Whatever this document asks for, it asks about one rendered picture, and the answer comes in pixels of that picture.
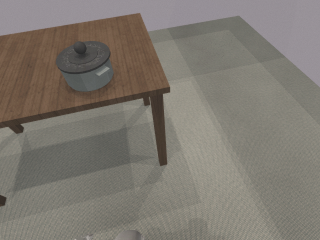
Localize lid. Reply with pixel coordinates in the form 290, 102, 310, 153
56, 41, 111, 74

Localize knob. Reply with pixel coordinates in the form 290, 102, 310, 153
73, 41, 87, 54

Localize pot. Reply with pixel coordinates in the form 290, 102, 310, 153
60, 58, 114, 92

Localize table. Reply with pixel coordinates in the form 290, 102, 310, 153
0, 13, 170, 207

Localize left robot thigh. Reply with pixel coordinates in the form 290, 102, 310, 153
114, 230, 145, 240

